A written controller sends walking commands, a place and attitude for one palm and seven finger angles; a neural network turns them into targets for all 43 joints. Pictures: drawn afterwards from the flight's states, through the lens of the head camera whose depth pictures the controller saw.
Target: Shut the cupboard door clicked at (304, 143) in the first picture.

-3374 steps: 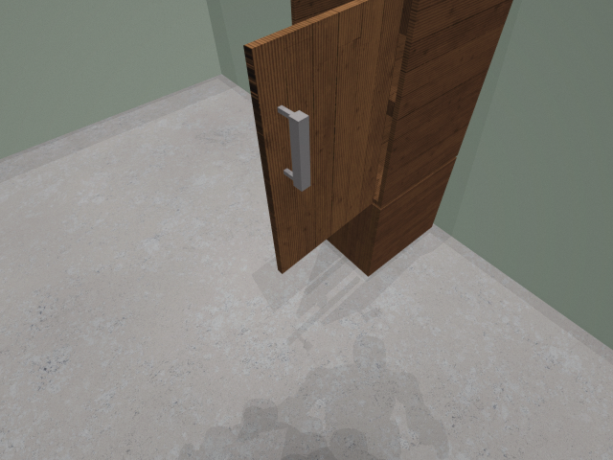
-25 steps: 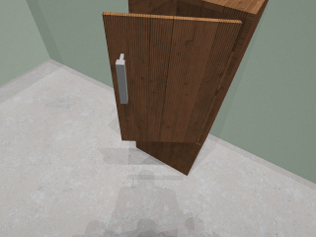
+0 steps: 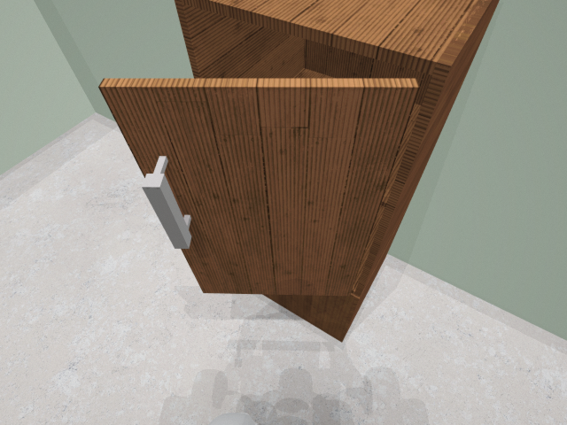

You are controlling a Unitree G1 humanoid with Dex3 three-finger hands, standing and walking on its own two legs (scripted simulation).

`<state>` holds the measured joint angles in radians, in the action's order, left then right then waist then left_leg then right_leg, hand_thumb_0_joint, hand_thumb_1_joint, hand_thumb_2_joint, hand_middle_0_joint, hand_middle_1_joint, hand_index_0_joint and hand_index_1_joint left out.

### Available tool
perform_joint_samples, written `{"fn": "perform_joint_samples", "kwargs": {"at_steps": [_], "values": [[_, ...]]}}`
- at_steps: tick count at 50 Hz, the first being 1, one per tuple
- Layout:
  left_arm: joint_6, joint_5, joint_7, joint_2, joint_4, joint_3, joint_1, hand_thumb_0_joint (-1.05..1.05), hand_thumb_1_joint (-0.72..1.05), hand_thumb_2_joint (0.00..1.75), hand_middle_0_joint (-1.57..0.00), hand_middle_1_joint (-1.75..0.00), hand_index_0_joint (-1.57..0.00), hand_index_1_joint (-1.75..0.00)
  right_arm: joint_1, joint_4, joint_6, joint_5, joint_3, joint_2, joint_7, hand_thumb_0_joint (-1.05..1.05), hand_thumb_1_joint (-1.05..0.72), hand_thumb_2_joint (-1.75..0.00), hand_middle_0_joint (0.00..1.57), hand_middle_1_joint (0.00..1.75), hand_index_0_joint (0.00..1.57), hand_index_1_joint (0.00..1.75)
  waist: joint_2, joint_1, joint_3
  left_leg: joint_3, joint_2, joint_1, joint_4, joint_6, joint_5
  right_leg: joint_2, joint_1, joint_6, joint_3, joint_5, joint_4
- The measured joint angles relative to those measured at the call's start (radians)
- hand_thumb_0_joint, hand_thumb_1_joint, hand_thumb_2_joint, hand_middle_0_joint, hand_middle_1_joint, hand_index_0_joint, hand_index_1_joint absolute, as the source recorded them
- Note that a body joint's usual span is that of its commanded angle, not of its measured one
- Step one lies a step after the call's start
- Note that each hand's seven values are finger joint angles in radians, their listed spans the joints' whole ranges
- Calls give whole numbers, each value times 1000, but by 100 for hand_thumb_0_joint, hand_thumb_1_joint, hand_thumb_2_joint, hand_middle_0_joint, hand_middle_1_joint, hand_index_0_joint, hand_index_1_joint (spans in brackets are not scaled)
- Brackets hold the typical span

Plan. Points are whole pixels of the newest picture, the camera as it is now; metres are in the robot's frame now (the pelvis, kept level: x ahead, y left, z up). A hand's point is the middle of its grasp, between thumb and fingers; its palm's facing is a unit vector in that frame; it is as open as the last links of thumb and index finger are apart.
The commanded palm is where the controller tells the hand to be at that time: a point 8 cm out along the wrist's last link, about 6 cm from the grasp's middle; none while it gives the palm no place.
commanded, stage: come to a stop and stand still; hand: left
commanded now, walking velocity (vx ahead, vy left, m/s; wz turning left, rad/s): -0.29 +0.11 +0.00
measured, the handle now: (173, 204) +0.41 +0.21 +0.05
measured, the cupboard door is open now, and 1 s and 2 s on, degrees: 31 31 31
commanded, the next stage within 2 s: look again from close up in 1.70 s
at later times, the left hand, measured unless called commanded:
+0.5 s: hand out of the picture +0.03 +0.29 -0.19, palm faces +0.04 -0.98 -0.20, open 7.4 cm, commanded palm none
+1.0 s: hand out of the picture -0.09 +0.19 -0.16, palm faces +0.04 -0.98 -0.19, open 7.4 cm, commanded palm none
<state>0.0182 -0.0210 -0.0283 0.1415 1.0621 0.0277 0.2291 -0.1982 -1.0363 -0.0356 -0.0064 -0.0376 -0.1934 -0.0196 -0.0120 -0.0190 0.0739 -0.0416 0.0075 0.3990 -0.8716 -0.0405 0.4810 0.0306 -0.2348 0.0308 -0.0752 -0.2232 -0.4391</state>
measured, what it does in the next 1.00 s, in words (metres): steps on the spot: left foot, then right foot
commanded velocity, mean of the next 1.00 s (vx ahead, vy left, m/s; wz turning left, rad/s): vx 0.04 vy -0.05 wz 0.00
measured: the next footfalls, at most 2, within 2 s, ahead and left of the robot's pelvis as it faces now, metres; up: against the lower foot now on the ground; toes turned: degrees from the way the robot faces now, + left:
left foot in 0.24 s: +0.07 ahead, +0.16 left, +0.00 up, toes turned +4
right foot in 0.84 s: -0.07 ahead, -0.08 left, +0.00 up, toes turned -2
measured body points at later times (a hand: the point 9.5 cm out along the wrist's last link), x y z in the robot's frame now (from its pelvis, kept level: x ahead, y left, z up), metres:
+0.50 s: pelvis -0.01 +0.08 +0.00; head +0.03 +0.13 +0.45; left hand +0.03 +0.34 -0.17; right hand +0.07 -0.16 -0.12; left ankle +0.03 +0.15 -0.74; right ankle -0.08 -0.10 -0.63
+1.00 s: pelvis -0.08 +0.02 +0.01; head -0.09 +0.00 +0.46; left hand -0.09 +0.24 -0.14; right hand -0.12 -0.21 -0.16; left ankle -0.06 +0.15 -0.67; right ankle -0.11 -0.08 -0.74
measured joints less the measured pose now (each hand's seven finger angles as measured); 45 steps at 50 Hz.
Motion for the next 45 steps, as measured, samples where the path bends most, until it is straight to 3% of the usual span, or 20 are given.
{"fn": "perform_joint_samples", "kwargs": {"at_steps": [6, 9, 11, 12, 14, 16, 20, 24, 33, 37, 40, 42, 45], "values": [[-25, -4, -11, 1, -17, 9, -6, 1, 91, 90, -21, -30, -21, -30, 90, 43, -29, -4, -14, -27, 7, 0, -91, -90, 20, 30, 20, 29, 7, -25, 25, 17, 22, 58, -57, -13, -37, 29, 28, -28, -8, -13, 4], [-38, -9, -9, 20, -27, 16, -4, 1, 91, 90, -21, -30, -21, -30, 124, 67, -25, -2, -17, -27, 10, 0, -91, -90, 20, 30, 20, 29, 24, -28, 30, 20, 12, 28, 40, -7, -67, 45, 23, -49, -8, -30, -23], [-45, -7, -9, 39, -32, 21, 0, 1, 91, 90, -21, -30, -21, -30, 133, 80, -13, -1, -14, -23, 13, 0, -91, -90, 20, 30, 20, 29, 38, -25, 28, 19, -1, -31, 190, -3, -179, 53, 10, -67, -8, -54, -65], [-50, -5, -9, 45, -38, 22, 8, 1, 90, 90, -21, -30, -21, -30, 129, 88, -3, -3, -11, -26, 15, 0, -90, -90, 20, 30, 20, 30, 31, -23, 19, 19, -22, -67, 272, 10, -286, 47, -3, -74, -11, -75, -101], [-65, 4, -14, 68, -40, 22, -3, 1, 90, 90, -21, -29, -20, -30, 125, 90, 10, -10, -6, -15, 9, 0, -90, -90, 20, 30, 20, 30, 47, -19, 20, 12, -17, -66, 254, 62, -224, 36, -51, -69, 27, -228, -244], [-78, 5, -19, 90, -51, 29, -9, 1, 91, 90, -21, -29, -20, -30, 123, 92, 10, -17, 10, 5, 1, 0, -90, -90, 20, 30, 20, 30, 68, -27, 26, -2, -17, -72, 246, 89, -190, -1, -110, -56, 86, -314, -434], [-91, 2, -10, 113, -64, 41, -22, 1, 91, 90, -20, -29, -20, -30, 96, 105, 14, -23, 31, 32, -20, 0, -90, -90, 20, 30, 20, 30, 63, -15, 25, -5, -35, -83, 311, 96, -236, -62, -196, -64, 125, -273, -691], [-97, 1, 8, 127, -76, 50, -19, 1, 91, 90, -20, -29, -20, -30, 58, 95, 19, -21, 38, 45, -29, 0, -90, -90, 20, 30, 21, 30, 54, -1, 15, -16, -54, -91, 379, 102, -287, -70, -220, -81, 141, -194, -762], [-116, -4, 30, 120, -66, 48, -16, 1, 91, 90, -20, -29, -20, -30, -75, 27, 14, -27, 7, 27, -22, 0, -90, -90, 20, 30, 21, 30, 34, 53, -28, -26, -84, -97, 461, 90, -368, -18, -130, -73, 124, -163, -546], [-107, 2, 33, 91, -63, 32, -22, 1, 91, 90, -20, -29, -20, -30, -129, -10, 1, -35, -9, 8, -11, 0, -90, -90, 20, 30, 21, 30, 15, 74, -47, -14, -81, -91, 495, 78, -408, -15, -51, -43, 73, -209, -357], [-86, 9, 32, 65, -60, 24, -6, 1, 91, 90, -20, -29, -20, -30, -159, -41, -11, -36, -19, 0, -5, 0, -90, -90, 20, 30, 20, 30, 13, 74, -68, -14, -64, -87, 507, 60, -401, -28, 49, -17, 32, -180, -155], [-62, 3, 25, 61, -61, 20, 27, 0, 91, 90, -20, -29, -20, -30, -176, -54, -21, -25, -22, 10, -3, 0, -90, -90, 20, 30, 20, 30, 58, 56, -96, -36, -20, -43, 433, 36, -262, -7, 120, 12, 59, -215, 33], [-66, 2, 15, 8, -21, 0, 57, 0, 91, 90, -20, -29, -20, -30, -176, -62, -39, -26, -30, -7, 7, 1, -90, -90, 20, 30, 20, 30, 5, 49, -98, 11, -11, 47, 168, 21, -140, -19, 116, 1, 45, -56, 56]]}}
